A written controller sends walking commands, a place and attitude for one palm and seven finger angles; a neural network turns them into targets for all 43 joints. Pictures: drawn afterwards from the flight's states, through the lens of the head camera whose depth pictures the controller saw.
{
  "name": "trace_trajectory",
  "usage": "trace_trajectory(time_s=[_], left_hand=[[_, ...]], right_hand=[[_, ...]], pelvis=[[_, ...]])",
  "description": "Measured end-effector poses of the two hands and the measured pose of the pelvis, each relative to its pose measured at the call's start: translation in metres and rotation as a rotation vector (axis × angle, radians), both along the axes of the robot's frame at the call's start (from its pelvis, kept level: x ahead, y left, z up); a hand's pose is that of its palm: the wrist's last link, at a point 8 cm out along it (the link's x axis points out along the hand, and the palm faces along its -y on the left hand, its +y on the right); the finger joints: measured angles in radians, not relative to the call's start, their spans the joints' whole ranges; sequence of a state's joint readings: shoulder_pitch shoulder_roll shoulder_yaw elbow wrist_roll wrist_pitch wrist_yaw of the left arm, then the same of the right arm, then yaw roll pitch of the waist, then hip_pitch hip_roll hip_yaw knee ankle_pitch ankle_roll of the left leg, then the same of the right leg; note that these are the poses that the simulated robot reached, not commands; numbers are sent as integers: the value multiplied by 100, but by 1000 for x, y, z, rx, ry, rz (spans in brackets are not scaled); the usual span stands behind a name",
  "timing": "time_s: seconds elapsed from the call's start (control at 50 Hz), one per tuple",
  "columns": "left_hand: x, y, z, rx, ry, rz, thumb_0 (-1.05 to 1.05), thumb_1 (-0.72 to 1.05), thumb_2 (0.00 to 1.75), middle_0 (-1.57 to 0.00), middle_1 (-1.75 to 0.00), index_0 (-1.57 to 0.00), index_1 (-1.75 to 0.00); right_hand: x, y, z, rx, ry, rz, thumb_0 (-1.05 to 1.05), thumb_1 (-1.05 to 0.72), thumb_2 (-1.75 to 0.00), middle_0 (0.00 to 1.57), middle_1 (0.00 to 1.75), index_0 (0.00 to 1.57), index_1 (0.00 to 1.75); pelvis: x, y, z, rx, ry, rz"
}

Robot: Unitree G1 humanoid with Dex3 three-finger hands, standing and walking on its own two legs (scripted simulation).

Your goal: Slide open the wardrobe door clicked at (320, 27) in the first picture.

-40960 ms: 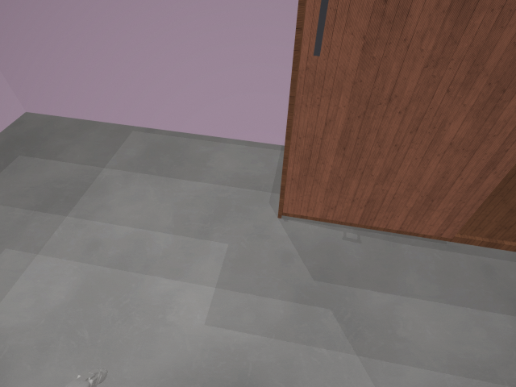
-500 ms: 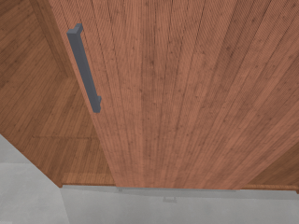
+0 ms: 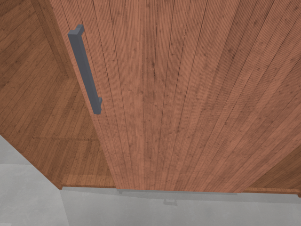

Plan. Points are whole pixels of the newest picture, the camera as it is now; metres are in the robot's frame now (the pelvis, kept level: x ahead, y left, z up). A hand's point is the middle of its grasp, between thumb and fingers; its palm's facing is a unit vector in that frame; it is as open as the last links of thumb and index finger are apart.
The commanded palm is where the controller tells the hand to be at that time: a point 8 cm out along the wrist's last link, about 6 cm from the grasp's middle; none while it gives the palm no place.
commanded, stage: look again from close up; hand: left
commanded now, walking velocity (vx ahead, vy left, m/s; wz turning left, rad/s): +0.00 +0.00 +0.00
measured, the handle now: (89, 75) +0.42 +0.19 +0.19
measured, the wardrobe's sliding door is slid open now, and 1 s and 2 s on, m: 0.37 0.37 0.37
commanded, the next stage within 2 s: raise the hand with hooked fingers in 0.20 s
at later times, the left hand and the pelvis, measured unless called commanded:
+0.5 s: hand (80, 193) +0.19 +0.19 +0.00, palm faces +0.25 -0.95 -0.17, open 7.5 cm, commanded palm +0.10 +0.23 -0.04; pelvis -0.02 +0.00 -0.01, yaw +1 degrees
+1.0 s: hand (71, 197) +0.17 +0.19 +0.06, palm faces -0.05 -0.99 -0.12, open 10.3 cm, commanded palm +0.13 +0.26 +0.06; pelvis -0.04 -0.02 -0.05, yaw +2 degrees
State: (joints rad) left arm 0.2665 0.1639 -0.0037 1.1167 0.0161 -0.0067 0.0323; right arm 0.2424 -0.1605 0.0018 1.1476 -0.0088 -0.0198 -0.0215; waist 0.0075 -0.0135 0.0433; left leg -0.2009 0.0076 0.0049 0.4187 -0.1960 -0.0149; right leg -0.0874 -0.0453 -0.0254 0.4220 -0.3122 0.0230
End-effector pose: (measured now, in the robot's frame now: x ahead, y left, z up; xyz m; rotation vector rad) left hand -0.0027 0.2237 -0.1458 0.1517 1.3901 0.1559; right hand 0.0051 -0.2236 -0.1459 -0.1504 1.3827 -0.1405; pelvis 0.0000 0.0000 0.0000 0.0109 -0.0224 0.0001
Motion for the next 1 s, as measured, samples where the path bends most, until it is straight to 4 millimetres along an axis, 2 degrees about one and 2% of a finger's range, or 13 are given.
trace_trajectory(time_s=[0.32, 0.34, 0.38, 0.48, 0.52, 0.56, 0.6, 0.64, 0.72, 0.76, 0.82, 0.92, 1.0], left_hand=[[-16, -8, -1, -4, 31, 17, 0, 91, 90, -20, -30, -20, -30], [-6, -7, 4, -8, -23, 59, 0, 91, 90, -20, -30, -21, -30], [36, 8, 34, 57, -293, 96, 2, 93, 89, -20, -31, -21, -30], [146, 15, 144, 136, -983, 30, 2, 89, 87, -20, -34, -21, -33], [174, 6, 181, 101, -1226, -30, 2, 85, 86, -20, -36, -21, -35], [185, -6, 197, 20, -1399, -94, 1, 81, 84, -20, -38, -21, -37], [182, -16, 191, -80, -1470, -157, 1, 77, 83, -20, -41, -21, -40], [168, -19, 169, -149, -1423, -186, 0, 72, 81, -21, -43, -22, -43], [120, -2, 124, -148, -1208, -82, 0, 62, 77, -22, -49, -23, -49], [96, 13, 122, -68, -1181, -14, 1, 57, 75, -23, -52, -23, -51], [81, 31, 146, 68, -1303, 23, 1, 50, 72, -23, -56, -24, -56], [108, 26, 199, 53, -1581, -131, 1, 38, 67, -23, -64, -24, -63], [153, 17, 209, -88, -1487, -292, 0, 28, 63, -24, -70, -24, -69]], right_hand=[[-3, -3, 0, -2, 13, 3, 1, -92, -90, 20, 30, 20, 30], [0, -4, 1, -9, -19, 0, 1, -92, -90, 20, 30, 20, 30], [15, -9, 7, -43, -154, 15, 1, -92, -90, 20, 30, 20, 30], [71, -21, 22, -64, -516, 16, 1, -91, -90, 20, 30, 20, 30], [95, -26, 31, -71, -643, 18, 1, -91, -90, 20, 30, 20, 30], [116, -31, 42, -73, -744, 20, 1, -91, -90, 20, 30, 20, 30], [133, -37, 53, -77, -817, 34, 1, -91, -90, 20, 30, 20, 30], [147, -42, 63, -90, -869, 56, 1, -90, -90, 20, 30, 20, 30], [166, -49, 77, -133, -917, 108, 1, -90, -90, 20, 30, 20, 30], [172, -49, 78, -149, -924, 139, 1, -90, -90, 20, 30, 20, 30], [174, -42, 71, -150, -908, 191, 1, -90, -90, 19, 30, 19, 30], [159, -21, 45, -88, -853, 219, 1, -90, -90, 19, 30, 20, 30], [135, -8, 34, -35, -812, 142, 1, -90, -90, 20, 30, 20, 30]], pelvis=[[-1, -3, 0, -8, 7, 3], [-2, -2, -1, -11, 7, 0], [-6, -3, -3, -2, 0, -13], [-14, -3, -11, 3, 21, 16], [-18, -5, -16, 2, 48, 9], [-22, -8, -23, 5, 79, -6], [-27, -12, -30, 9, 97, -17], [-30, -17, -37, 11, 108, -21], [-33, -22, -45, 2, 111, -10], [-33, -24, -47, -8, 110, 2], [-35, -25, -51, -29, 107, 27], [-43, -24, -53, -53, 84, 50], [-44, -21, -46, -45, 79, 32]])
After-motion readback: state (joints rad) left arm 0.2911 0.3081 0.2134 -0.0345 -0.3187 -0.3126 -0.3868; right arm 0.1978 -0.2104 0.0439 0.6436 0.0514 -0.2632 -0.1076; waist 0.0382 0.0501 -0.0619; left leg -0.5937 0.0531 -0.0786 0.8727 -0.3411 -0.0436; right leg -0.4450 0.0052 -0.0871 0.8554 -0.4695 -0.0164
